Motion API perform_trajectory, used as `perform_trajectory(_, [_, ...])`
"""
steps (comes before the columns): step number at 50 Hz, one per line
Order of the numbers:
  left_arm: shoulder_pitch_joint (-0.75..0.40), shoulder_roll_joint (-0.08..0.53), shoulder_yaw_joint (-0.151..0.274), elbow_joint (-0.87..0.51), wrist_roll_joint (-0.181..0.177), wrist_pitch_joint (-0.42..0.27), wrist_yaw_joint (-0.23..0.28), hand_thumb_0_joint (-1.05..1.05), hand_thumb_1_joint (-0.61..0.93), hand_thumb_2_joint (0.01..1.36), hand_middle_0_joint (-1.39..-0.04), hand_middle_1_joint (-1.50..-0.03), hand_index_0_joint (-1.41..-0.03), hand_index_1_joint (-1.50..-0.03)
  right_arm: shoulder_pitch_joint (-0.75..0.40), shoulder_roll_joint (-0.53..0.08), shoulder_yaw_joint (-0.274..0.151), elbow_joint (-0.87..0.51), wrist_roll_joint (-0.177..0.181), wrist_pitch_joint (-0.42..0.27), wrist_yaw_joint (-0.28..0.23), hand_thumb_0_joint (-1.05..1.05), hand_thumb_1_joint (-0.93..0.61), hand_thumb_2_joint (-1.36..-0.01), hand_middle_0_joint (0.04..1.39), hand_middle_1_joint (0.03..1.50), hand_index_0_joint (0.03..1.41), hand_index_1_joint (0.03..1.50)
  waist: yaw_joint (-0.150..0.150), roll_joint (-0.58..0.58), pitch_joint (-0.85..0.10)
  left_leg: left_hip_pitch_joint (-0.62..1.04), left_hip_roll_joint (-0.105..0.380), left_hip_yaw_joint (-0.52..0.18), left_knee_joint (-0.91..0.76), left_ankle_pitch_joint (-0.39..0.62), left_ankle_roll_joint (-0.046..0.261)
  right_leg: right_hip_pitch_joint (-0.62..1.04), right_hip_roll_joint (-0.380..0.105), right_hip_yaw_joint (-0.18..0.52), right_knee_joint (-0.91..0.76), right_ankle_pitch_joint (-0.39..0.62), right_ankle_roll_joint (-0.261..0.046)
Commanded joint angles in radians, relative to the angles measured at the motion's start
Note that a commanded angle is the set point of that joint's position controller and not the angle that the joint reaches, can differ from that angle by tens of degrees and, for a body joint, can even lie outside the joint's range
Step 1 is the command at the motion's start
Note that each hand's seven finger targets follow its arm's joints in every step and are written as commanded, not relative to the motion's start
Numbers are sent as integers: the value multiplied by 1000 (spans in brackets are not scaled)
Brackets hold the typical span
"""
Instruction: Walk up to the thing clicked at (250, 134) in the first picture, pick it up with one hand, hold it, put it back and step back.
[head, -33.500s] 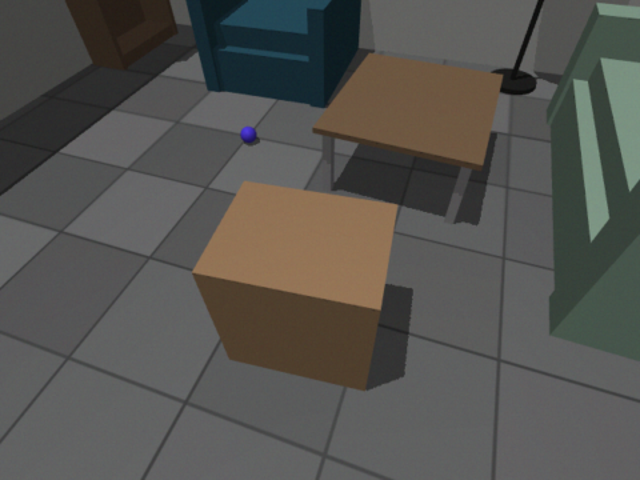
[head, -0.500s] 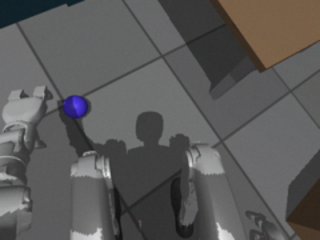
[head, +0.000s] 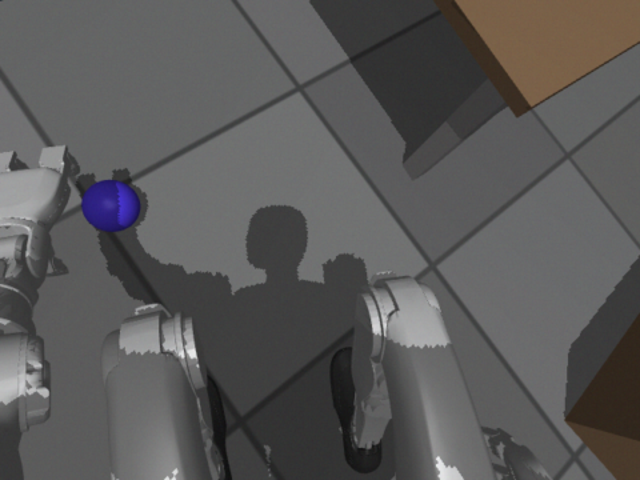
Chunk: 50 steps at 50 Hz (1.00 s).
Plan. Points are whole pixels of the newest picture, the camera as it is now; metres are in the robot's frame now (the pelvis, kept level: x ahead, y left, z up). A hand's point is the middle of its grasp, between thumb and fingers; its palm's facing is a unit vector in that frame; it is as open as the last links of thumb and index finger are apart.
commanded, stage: rise first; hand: left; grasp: from above
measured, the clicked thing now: (111, 206) +0.51 +0.27 -0.31
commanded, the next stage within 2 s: approach in 2.00 s
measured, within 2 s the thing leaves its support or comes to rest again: neither
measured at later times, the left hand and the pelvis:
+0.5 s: hand (60, 221) +0.45 +0.30 -0.18, palm faces -0.45 -0.08 -0.89, open 14.1 cm; pelvis +0.00 +0.00 -0.01, yaw -1 degrees
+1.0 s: hand (62, 215) +0.46 +0.30 -0.20, palm faces -0.45 -0.08 -0.89, open 14.2 cm; pelvis +0.00 +0.00 -0.02, yaw -2 degrees
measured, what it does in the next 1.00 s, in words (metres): stands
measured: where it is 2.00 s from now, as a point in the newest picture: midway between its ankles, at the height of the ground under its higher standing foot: (286, 445)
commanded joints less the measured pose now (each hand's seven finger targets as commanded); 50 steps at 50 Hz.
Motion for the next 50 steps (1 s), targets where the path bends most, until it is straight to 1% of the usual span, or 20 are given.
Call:
perform_trajectory(1, [-306, 278, 42, -141, -11, 1, 49, 0, -539, 989, -57, -1044, -70, -1029, 200, -241, -75, -13, -1, -6, -14, 0, -908, -903, 199, 300, 200, 300, 6, 256, -688, 542, -41, 76, -227, 142, 19, 287, 53, -62, -236, 188, -48])
perform_trajectory(2, [-279, 266, 31, -121, -4, 4, 47, 0, -553, 999, -61, -1045, -70, -1035, 203, -235, -71, -15, -1, -6, -12, 0, -911, -905, 199, 300, 200, 300, 0, 264, -664, 527, -44, 82, -224, 146, 20, 303, 54, -59, -241, 194, -47])
perform_trajectory(7, [-287, 276, 42, -150, -17, 7, 52, 0, -542, 987, -59, -1051, -72, -1036, 208, -246, -73, -17, -1, -8, -7, 0, -910, -904, 199, 300, 200, 300, 4, 287, -682, 543, -38, 76, -220, 156, 17, 292, 54, -65, -221, 206, -49])
perform_trajectory(10, [-276, 257, 26, -137, -10, 9, 45, 0, -546, 990, -61, -1051, -72, -1038, 220, -246, -71, -17, -1, -6, -4, 0, -911, -905, 199, 300, 200, 300, -13, 278, -668, 537, -38, 75, -213, 172, 17, 307, 56, -69, -221, 225, -46])
perform_trajectory(11, [-288, 278, 43, -145, -17, 9, 49, 0, -535, 982, -61, -1049, -75, -1033, 222, -252, -71, -18, -2, -7, -3, 0, -909, -904, 199, 300, 200, 300, -13, 262, -676, 534, -38, 72, -208, 173, 19, 308, 56, -70, -221, 228, -45])
perform_trajectory(14, [-280, 275, 43, -154, -24, 11, 48, 0, -554, 997, -61, -1042, -69, -1033, 221, -253, -70, -21, 0, -7, -2, 0, -911, -905, 199, 300, 200, 300, -6, 272, -665, 531, -37, 72, -210, 167, 18, 303, 54, -67, -219, 222, -46])
perform_trajectory(18, [-282, 272, 35, -136, -19, 7, 48, 0, -552, 995, -58, -1051, -68, -1040, 218, -256, -68, -24, -1, -8, -1, 0, -910, -905, 199, 300, 200, 300, -18, 276, -640, 512, -38, 70, -203, 144, 19, 282, 56, -71, -215, 204, -47])
perform_trajectory(20, [-277, 280, 50, -139, -18, 9, 53, 0, -552, 999, -62, -1039, -69, -1031, 225, -256, -61, -25, -3, -7, 2, 0, -908, -904, 199, 300, 200, 300, -18, 269, -656, 516, -39, 74, -194, 163, 19, 303, 56, -70, -215, 220, -44])
perform_trajectory(24, [-290, 269, 35, -128, -21, 8, 57, 0, -546, 991, -60, -1050, -70, -1038, 225, -259, -59, -24, -3, -12, 2, 0, -910, -905, 199, 300, 200, 300, -29, 255, -638, 502, -37, 74, -182, 158, 22, 289, 57, -71, -213, 221, -42])
perform_trajectory(25, [-295, 275, 40, -133, -16, 6, 59, 0, -611, 1071, -72, -986, -40, -1019, 221, -261, -59, -25, -6, -12, 3, 0, -912, -906, 199, 300, 199, 300, -30, 277, -646, 508, -38, 70, -185, 157, 19, 283, 57, -75, -204, 217, -43])
perform_trajectory(26, [-294, 280, 35, -112, -17, 8, 60, 0, -571, 1020, -69, -1024, -64, -1028, 216, -260, -56, -24, -4, -13, 2, 0, -910, -905, 199, 300, 199, 300, -23, 270, -645, 502, -37, 73, -179, 154, 20, 285, 60, -71, -208, 217, -44])
perform_trajectory(27, [-320, 308, 57, -138, -17, 5, 67, 0, -569, 1019, -68, -1013, -63, -1019, 218, -265, -55, -25, -7, -12, 2, 0, -908, -904, 199, 300, 199, 300, -27, 282, -657, 500, -38, 70, -179, 149, 19, 283, 57, -74, -200, 209, -43])
perform_trajectory(30, [-304, 287, 47, -117, -12, 7, 68, 0, -575, 1025, -64, -1016, -57, -1022, 215, -260, -51, -25, -9, -13, 3, 0, -907, -904, 199, 300, 199, 300, -27, 289, -653, 512, -41, 66, -181, 149, 16, 268, 57, -79, -191, 204, -45])
perform_trajectory(31, [-305, 293, 38, -96, -7, 8, 67, 0, -585, 1030, -63, -1025, -55, -1033, 211, -260, -48, -25, -8, -13, 2, 0, -910, -905, 199, 300, 199, 300, -31, 278, -645, 487, -40, 70, -175, 142, 20, 274, 61, -77, -197, 202, -45])
perform_trajectory(32, [-314, 300, 51, -101, -13, 9, 70, 0, -582, 1031, -64, -1015, -55, -1024, 214, -264, -48, -27, -9, -14, 3, 0, -907, -904, 199, 300, 199, 300, -34, 270, -633, 484, -41, 71, -170, 141, 21, 268, 58, -76, -197, 201, -44])
perform_trajectory(35, [-330, 308, 46, -105, -13, 10, 68, 0, -575, 1025, -66, -1022, -59, -1029, 221, -265, -42, -25, -14, -17, 5, 0, -908, -905, 199, 300, 199, 300, -44, 267, -636, 462, -40, 77, -156, 152, 25, 298, 59, -72, -202, 220, -38])
perform_trajectory(42, [-335, 320, 40, -97, -10, 9, 59, 0, -574, 1022, -64, -1025, -59, -1029, 212, -266, -36, -26, -16, -17, 5, 0, -908, -904, 199, 300, 199, 300, -39, 296, -663, 480, -43, 68, -158, 134, 18, 282, 62, -80, -186, 194, -44])
perform_trajectory(45, [-348, 318, 33, -90, -6, 9, 56, 0, -580, 1028, -64, -1021, -57, -1029, 216, -270, -30, -26, -18, -16, 7, 0, -907, -904, 199, 300, 199, 300, -56, 301, -639, 476, -42, 64, -149, 148, 18, 273, 61, -84, -177, 211, -43])
perform_trajectory(48, [-339, 331, 44, -70, -3, 8, 56, 0, -577, 1027, -65, -1025, -58, -1032, 225, -276, -27, -29, -19, -17, 11, 0, -907, -904, 199, 300, 199, 300, -60, 309, -604, 477, -42, 58, -160, 142, 16, 253, 59, -93, -172, 202, -43])
perform_trajectory(50, [-355, 334, 34, -71, -2, 4, 53, 0, -588, 1037, -66, -1018, -55, -1030, 218, -277, -24, -28, -17, -17, 10, 0, -908, -905, 199, 300, 199, 300, -62, 305, -601, 472, -41, 55, -156, 126, 16, 242, 60, -93, -171, 191, -47])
